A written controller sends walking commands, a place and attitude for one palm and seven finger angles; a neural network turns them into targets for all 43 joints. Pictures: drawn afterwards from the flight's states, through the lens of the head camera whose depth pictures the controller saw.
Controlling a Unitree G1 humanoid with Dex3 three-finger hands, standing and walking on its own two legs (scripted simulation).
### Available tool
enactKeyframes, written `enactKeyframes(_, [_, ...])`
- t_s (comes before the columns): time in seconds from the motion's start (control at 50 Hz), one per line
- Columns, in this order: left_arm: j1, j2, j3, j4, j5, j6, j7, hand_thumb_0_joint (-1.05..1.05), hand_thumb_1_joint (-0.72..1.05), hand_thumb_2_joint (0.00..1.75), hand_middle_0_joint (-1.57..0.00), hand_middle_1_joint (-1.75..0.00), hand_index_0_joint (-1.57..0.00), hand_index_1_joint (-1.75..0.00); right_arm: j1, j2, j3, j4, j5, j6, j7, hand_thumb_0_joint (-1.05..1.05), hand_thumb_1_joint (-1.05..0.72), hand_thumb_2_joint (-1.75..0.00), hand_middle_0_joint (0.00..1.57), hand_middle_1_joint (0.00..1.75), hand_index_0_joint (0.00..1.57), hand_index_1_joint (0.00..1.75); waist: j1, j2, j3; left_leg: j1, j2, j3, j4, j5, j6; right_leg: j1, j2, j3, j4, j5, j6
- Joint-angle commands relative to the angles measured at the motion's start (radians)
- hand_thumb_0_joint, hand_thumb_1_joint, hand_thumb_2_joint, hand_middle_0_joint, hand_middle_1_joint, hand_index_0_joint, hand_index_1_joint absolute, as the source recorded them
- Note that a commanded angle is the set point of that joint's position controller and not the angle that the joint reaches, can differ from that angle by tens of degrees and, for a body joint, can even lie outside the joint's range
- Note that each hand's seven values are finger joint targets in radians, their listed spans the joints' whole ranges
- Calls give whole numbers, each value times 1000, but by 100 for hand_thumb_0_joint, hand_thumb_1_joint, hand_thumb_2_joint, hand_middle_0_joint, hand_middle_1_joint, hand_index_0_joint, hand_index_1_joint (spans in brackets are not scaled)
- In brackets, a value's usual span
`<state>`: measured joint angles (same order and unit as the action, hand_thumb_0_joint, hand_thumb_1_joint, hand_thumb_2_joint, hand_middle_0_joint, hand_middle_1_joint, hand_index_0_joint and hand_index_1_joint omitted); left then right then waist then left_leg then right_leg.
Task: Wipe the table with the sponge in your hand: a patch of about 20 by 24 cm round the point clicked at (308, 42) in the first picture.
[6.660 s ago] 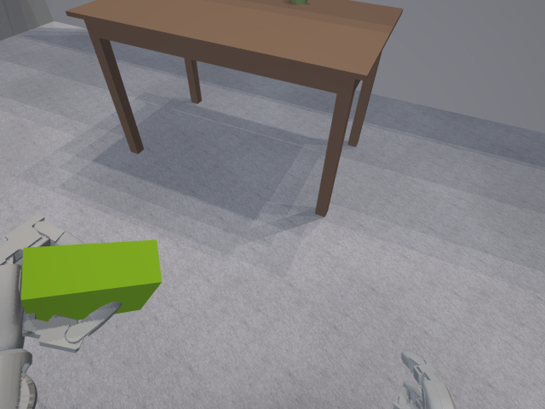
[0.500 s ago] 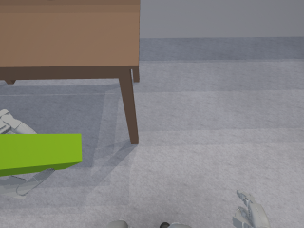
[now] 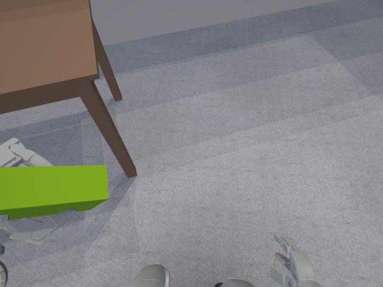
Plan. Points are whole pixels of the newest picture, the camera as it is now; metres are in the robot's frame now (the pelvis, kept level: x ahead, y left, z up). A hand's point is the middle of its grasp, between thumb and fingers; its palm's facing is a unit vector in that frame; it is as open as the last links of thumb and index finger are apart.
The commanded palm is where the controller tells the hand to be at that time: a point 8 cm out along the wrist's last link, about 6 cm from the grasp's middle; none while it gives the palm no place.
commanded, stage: take the last steps up to it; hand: left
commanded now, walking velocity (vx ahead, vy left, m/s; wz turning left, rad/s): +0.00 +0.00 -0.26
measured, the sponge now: (69, 192) +0.24 +0.19 +0.14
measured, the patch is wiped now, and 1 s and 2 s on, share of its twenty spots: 0.00 0.00 0.00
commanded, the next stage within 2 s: come to a stop and stand still in 1.58 s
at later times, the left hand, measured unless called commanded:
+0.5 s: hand (30, 197) +0.22 +0.23 +0.17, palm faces +0.37 -0.81 -0.46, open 9.4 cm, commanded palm +0.17 +0.27 +0.19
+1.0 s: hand (26, 137) +0.31 +0.26 +0.18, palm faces +0.35 -0.80 -0.48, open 9.4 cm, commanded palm +0.25 +0.31 +0.19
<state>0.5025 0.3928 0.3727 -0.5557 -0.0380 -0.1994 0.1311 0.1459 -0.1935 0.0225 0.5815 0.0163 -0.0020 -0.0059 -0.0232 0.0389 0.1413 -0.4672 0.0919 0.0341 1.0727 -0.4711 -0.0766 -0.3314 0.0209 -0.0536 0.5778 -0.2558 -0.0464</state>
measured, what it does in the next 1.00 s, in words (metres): steps on the spot: left foot, then right foot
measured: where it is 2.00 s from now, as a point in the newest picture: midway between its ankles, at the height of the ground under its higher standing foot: (173, 258)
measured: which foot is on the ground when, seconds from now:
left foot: up 0.00-0.18, down 0.20-0.48, up 0.50-0.76, down 0.78-1.00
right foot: down 0.00-0.22, up 0.24-0.46, down 0.48-0.80, up 0.82-1.00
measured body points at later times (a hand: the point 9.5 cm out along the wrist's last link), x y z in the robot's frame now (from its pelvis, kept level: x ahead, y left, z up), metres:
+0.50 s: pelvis +0.00 -0.01 +0.00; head +0.01 -0.02 +0.45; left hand +0.19 +0.27 +0.20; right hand +0.14 -0.23 -0.10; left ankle -0.02 +0.11 -0.73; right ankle -0.01 -0.12 -0.73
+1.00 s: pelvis +0.08 +0.04 +0.00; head +0.13 +0.03 +0.45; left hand +0.28 +0.31 +0.21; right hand +0.25 -0.18 -0.09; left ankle +0.09 +0.16 -0.73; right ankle +0.08 -0.07 -0.69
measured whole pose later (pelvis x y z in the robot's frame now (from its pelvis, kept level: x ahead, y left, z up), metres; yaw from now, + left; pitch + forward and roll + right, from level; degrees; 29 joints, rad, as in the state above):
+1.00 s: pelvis +0.08 +0.04 +0.00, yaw -1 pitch +1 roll +0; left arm 0.50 0.39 0.38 -0.56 -0.02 -0.23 0.15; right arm 0.18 -0.14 0.00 0.60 0.02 -0.11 -0.04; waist -0.01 0.01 0.07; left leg -0.29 0.08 0.16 0.54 -0.27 0.00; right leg -0.44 -0.09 -0.15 0.89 -0.45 0.04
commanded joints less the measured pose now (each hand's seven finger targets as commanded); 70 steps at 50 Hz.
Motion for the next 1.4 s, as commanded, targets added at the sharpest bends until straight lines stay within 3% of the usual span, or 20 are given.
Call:
enactKeyframes(0.0, [75, 201, 219, -229, -17, -77, 47, 0, 10, 130, -120, -160, -120, -160, -68, -82, -49, -156, -11, -44, -24, 0, -90, -90, 20, 30, 20, 30, 29, -156, -330, 4, -13, -1, -126, 31, 9, 247, -281, 261, -176, 546, -125])
enactKeyframes(0.14, [18, 169, 144, -228, 5, -62, 52, 0, 10, 130, -120, -160, -120, -160, -3, -129, -74, -140, -9, -63, -49, 0, -90, -90, 20, 30, 20, 30, 8, -97, -334, 299, -46, 38, -627, 129, 74, 118, -226, 262, -217, -69, -62])
enactKeyframes(0.22, [-64, 185, 132, -252, 30, -94, 48, 0, 10, 130, -120, -160, -120, -160, -33, -135, -69, -138, -26, -88, -70, 0, -90, -90, 20, 30, 20, 30, 4, 333, -174, 238, 291, -413, -901, -81, 282, -148, -13, 11, 338, -275, 45])
enactKeyframes(0.3, [-61, 113, 54, -166, 36, -79, 38, 0, 10, 130, -120, -160, -120, -160, 0, -146, -81, -102, -15, -122, -57, 0, -90, -90, 20, 30, 20, 30, 15, 195, -137, 228, 169, -162, -801, 162, 237, -107, -37, -58, 283, -214, 67])
enactKeyframes(0.4, [-136, 120, 49, -115, 36, -69, 37, 0, 10, 130, -120, -160, -120, -160, 2, -141, -70, -82, -22, -125, -65, 0, -90, -90, 20, 30, 20, 30, 17, 173, -163, 175, 126, -95, -678, 219, 191, 138, -34, -126, -95, -125, 67])
enactKeyframes(0.44, [-157, 143, 66, -101, 41, -74, 38, 0, 10, 130, -120, -160, -120, -160, -7, -123, -67, -87, -21, -113, -61, 0, -90, -90, 20, 30, 20, 30, 17, 24, -190, -15, 65, -17, -480, 138, 143, 331, -184, 58, -206, -93, -7])
enactKeyframes(0.46, [-146, 194, 115, -73, 36, -78, 44, 0, 10, 130, -120, -160, -120, -160, -1, -103, -66, -91, -20, -105, -60, 0, -90, -90, 20, 30, 20, 30, 17, -211, -199, -178, -40, 69, -260, 40, 96, 404, -373, 370, -273, -58, -99])
enactKeyframes(0.5, [-165, 180, 108, -75, 14, -80, 40, 0, 10, 130, -120, -160, -120, -160, -25, -135, -88, -88, -12, -102, -47, 0, -90, -90, 20, 30, 20, 30, 30, -275, -162, -251, -12, -57, 60, -7, 62, 300, -510, 530, -375, -190, -183])
enactKeyframes(0.58, [-60, 158, 123, -124, 16, -106, 33, 0, 10, 130, -120, -160, -120, -160, -51, -96, -54, -84, -17, -69, -44, 0, -90, -90, 20, 30, 20, 30, 23, -174, -141, -129, 40, -15, -112, 109, 58, 194, -393, 143, -298, 181, -110])
enactKeyframes(0.72, [-88, 148, 113, -213, 24, -99, 61, 0, 10, 130, -120, -160, -120, -160, -7, -91, -82, -118, -19, -99, -68, 0, -90, -90, 20, 30, 20, 30, 21, -108, -246, 293, -64, 175, -621, 285, 75, 169, -273, 0, -67, 192, -19])
enactKeyframes(0.76, [-109, 143, 117, -247, 20, -111, 62, 0, 10, 130, -120, -160, -120, -160, 13, -138, -109, -124, -11, -111, -70, 0, -90, -90, 20, 30, 20, 30, 1, 210, -325, 554, 159, -118, -662, 484, 193, -96, -124, -100, 341, -47, 68])
enactKeyframes(0.8, [-115, 190, 135, -210, 27, -120, 56, 0, 10, 130, -120, -160, -120, -160, 7, -127, -101, -108, -17, -123, -62, 0, -90, -90, 20, 30, 20, 30, 4, 275, -309, 492, 325, -408, -750, 477, 348, -267, -104, -3, 641, -398, 68])
enactKeyframes(0.92, [-18, 137, 113, -284, 9, -111, 39, 0, 10, 130, -120, -160, -120, -160, -17, -116, -90, -93, 0, -158, -43, 0, -90, -90, 20, 30, 20, 30, 26, 233, -253, 295, 176, -58, -739, 411, 254, -115, -116, -87, 324, -182, 82])
enactKeyframes(1.0, [-10, 134, 120, -155, 5, -80, 39, 0, 10, 130, -120, -160, -120, -160, -12, -113, -78, -83, -6, -143, -60, 0, -90, -90, 20, 30, 20, 30, 32, 136, -243, 194, 154, -6, -649, 253, 194, 118, -67, -146, 10, -92, 79])
enactKeyframes(1.02, [-20, 144, 127, -117, 10, -70, 38, 0, 10, 130, -120, -160, -120, -160, -19, -110, -75, -85, -6, -131, -65, 0, -90, -90, 20, 30, 20, 30, 37, 67, -248, 122, 127, 20, -548, 186, 170, 210, -98, -104, -90, -51, 61])
enactKeyframes(1.06, [-66, 197, 157, -65, 17, -63, 37, 0, 10, 130, -120, -160, -120, -160, -40, -85, -68, -106, -10, -113, -61, 0, -90, -90, 20, 30, 20, 30, 42, -368, -221, -241, -68, 99, -42, -73, 88, 376, -464, 532, -308, -27, -113])
enactKeyframes(1.08, [-112, 192, 161, -52, -6, -68, 35, 0, 10, 130, -120, -160, -120, -160, -40, -118, -83, -96, -9, -114, -49, 0, -90, -90, 20, 30, 20, 30, 40, -363, -211, -272, -44, -32, 134, -23, 66, 333, -526, 611, -355, -76, -126])
enactKeyframes(1.14, [-103, 169, 140, -91, 1, -102, 19, 0, 10, 130, -120, -160, -120, -160, -63, -97, -63, -71, -10, -95, -43, 0, -90, -90, 20, 30, 20, 30, 30, -155, -180, -309, 8, -63, 231, 113, 43, 326, -440, 292, -271, 227, -106])
enactKeyframes(1.2, [-70, 147, 108, -120, 19, -119, 24, 0, 10, 130, -120, -160, -120, -160, -58, -105, -64, -77, -18, -85, -36, 0, -90, -90, 20, 30, 20, 30, 24, -156, -194, -257, 17, -12, 67, 159, 41, 317, -388, 96, -220, 525, -81])
enactKeyframes(1.38, [-72, 172, 151, -239, 24, -113, 67, 0, 10, 130, -120, -160, -120, -160, -7, -93, -94, -137, -20, -97, -56, 0, -90, -90, 20, 30, 20, 30, 23, -147, -298, 263, -83, 209, -620, 331, 64, 241, -297, -29, -6, 493, -18])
